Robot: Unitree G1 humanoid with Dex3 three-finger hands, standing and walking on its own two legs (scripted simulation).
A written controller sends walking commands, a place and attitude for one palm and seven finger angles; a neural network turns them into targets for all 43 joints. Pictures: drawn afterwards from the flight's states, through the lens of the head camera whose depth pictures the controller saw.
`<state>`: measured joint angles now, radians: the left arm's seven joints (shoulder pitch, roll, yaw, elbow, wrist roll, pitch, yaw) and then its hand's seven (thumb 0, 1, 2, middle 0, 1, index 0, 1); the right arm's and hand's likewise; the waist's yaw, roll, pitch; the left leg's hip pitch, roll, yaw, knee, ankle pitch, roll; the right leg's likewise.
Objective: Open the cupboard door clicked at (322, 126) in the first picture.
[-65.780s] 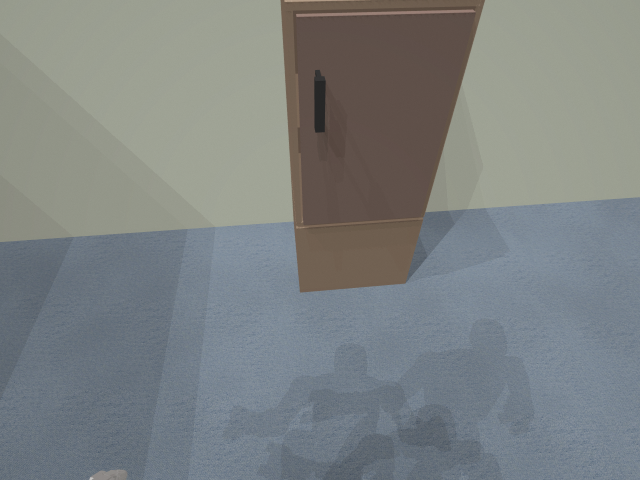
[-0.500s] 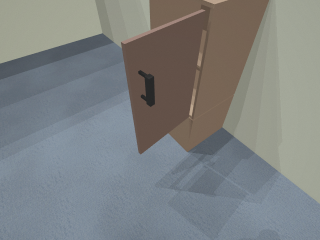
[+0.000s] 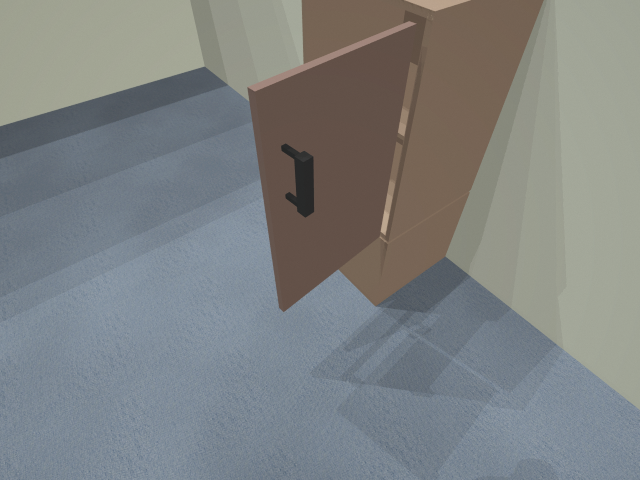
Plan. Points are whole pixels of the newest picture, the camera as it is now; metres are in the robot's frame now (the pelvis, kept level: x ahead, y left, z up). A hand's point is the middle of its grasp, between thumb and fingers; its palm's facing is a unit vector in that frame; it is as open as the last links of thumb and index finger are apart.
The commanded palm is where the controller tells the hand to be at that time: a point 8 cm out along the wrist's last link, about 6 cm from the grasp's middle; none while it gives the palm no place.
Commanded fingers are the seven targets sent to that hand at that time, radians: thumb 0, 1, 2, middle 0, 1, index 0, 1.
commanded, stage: look to check the result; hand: left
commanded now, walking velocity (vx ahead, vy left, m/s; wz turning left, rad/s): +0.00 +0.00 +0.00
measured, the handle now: (296, 180) +0.58 +0.08 +0.04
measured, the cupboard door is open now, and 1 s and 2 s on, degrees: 96 96 96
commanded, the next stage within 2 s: stand and wait in 0.34 s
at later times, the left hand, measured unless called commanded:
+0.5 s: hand out of the picture +0.01 +0.16 -0.17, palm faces +0.05 -0.98 -0.19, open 7.3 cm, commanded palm none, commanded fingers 0.00 0.90 0.90 -0.20 -0.30 -0.20 -0.30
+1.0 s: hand out of the picture +0.03 +0.16 -0.17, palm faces +0.05 -0.98 -0.20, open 7.4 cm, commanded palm none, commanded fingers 0.00 0.90 0.90 -0.20 -0.30 -0.20 -0.30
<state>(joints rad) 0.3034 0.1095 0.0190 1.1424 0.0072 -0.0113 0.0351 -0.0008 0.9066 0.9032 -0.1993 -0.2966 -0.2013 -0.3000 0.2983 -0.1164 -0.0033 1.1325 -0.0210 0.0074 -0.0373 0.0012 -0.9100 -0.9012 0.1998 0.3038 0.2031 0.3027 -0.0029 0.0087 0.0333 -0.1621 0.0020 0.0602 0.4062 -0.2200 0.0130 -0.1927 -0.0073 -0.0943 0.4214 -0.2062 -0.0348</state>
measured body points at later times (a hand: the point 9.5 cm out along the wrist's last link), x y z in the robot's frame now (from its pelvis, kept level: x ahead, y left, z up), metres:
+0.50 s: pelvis +0.01 +0.00 +0.00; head +0.03 -0.01 +0.45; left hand +0.01 +0.21 -0.16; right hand +0.00 -0.21 -0.17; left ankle +0.00 +0.11 -0.74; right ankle +0.02 -0.09 -0.74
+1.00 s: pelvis +0.02 -0.01 +0.00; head +0.04 -0.02 +0.45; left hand +0.03 +0.21 -0.15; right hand +0.02 -0.24 -0.16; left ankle +0.00 +0.11 -0.74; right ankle +0.02 -0.09 -0.74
